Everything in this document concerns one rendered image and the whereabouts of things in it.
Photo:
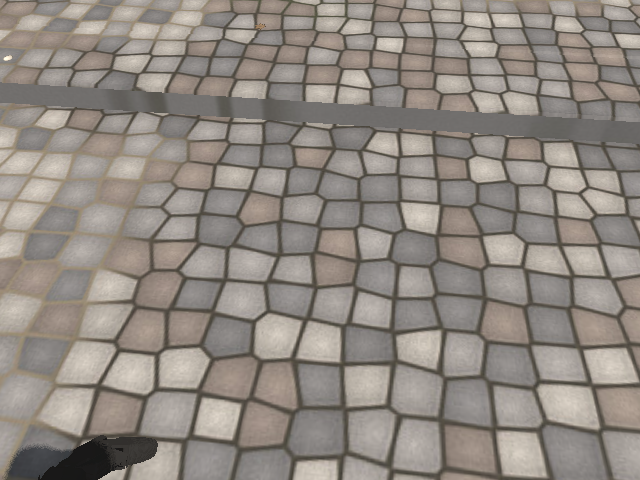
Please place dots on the robot left hand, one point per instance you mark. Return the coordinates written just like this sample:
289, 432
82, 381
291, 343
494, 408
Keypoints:
100, 456

